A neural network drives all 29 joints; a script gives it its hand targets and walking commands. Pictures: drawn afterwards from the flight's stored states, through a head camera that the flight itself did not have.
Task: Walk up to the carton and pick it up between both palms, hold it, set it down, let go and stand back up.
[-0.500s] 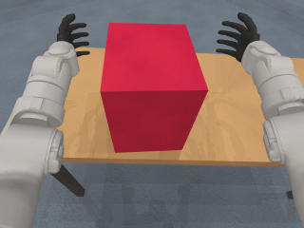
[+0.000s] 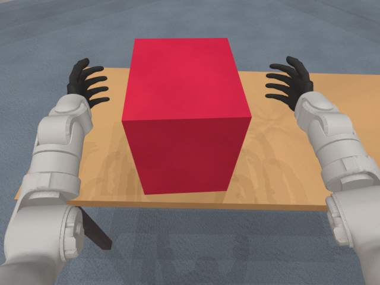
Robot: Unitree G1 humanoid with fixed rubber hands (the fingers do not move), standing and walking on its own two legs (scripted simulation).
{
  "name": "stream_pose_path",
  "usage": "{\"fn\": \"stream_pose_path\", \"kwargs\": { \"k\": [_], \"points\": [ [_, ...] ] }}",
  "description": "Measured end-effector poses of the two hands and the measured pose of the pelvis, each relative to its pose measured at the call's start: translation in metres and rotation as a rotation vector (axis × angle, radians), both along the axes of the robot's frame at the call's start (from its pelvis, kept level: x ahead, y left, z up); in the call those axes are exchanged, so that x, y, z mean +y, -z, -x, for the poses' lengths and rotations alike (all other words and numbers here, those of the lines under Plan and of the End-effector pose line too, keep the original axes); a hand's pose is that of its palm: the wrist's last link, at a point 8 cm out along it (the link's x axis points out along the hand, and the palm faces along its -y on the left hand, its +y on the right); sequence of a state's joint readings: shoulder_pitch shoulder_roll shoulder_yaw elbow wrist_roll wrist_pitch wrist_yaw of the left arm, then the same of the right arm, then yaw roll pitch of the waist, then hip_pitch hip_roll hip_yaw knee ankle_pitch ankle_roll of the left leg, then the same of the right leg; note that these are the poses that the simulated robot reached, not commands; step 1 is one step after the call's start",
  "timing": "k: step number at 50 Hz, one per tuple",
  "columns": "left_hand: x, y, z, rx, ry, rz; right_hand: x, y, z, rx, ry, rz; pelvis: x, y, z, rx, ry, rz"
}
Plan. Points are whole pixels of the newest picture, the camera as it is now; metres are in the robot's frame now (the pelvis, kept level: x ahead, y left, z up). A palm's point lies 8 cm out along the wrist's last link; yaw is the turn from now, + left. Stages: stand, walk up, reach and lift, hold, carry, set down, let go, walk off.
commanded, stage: set down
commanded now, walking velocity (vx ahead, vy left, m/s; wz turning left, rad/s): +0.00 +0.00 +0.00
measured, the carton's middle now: (184, 120) +0.49 +0.05 +0.05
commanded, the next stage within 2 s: none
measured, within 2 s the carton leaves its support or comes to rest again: neither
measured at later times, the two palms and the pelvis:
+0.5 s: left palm (84, 143) +0.37 +0.24 +0.10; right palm (301, 141) +0.40 -0.20 +0.10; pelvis +0.00 +0.01 +0.00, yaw -1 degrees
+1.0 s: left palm (96, 183) +0.31 +0.21 +0.04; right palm (303, 186) +0.33 -0.21 +0.04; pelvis +0.01 +0.01 +0.00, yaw -3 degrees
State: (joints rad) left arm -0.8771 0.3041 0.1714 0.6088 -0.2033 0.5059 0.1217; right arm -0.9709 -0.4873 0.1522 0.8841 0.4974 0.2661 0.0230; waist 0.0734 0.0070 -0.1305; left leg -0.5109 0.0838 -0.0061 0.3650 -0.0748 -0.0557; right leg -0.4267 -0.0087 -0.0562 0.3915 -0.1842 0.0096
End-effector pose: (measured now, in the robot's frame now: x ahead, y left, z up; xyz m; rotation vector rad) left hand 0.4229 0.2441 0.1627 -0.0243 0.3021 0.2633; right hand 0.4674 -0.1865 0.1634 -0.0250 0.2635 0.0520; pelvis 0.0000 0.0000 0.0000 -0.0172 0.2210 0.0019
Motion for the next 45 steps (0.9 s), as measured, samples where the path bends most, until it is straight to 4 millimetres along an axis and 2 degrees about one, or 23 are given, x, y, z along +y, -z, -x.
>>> {"fn": "stream_pose_path", "kwargs": {
  "k": [9,20,34,45],
  "points": [
    [0.000,0.034,0.024,0.016,0.001,0.026,0.003,0.032,0.028,0.018,0.002,0.006,0.004,0.000,0.006,-0.016,0.009,-0.003],
    [-0.005,0.049,0.044,0.022,0.027,0.028,-0.007,0.047,0.053,0.035,0.031,0.006,0.010,-0.002,0.006,-0.056,0.022,-0.006],
    [-0.014,0.091,0.082,0.047,0.048,0.006,-0.020,0.092,0.098,0.034,0.037,0.005,0.012,-0.003,-0.003,-0.111,0.028,-0.010],
    [-0.027,0.113,0.104,0.035,0.064,0.001,-0.021,0.112,0.126,0.010,0.036,0.023,0.010,-0.005,-0.007,-0.136,0.043,-0.018]
  ]
}}
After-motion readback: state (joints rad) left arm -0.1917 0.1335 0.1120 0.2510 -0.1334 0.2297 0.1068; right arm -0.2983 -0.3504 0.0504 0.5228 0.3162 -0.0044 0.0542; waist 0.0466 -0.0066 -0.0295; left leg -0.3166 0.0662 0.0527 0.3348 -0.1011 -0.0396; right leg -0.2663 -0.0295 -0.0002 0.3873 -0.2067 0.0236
